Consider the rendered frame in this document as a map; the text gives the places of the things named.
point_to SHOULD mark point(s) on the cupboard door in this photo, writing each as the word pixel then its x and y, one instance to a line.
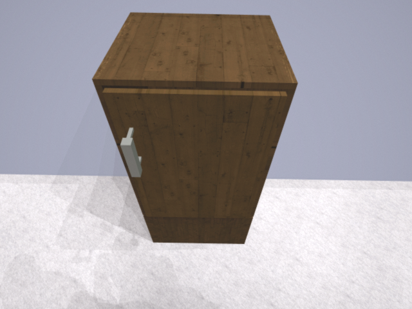
pixel 203 152

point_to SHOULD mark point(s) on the handle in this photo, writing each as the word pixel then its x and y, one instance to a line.
pixel 129 150

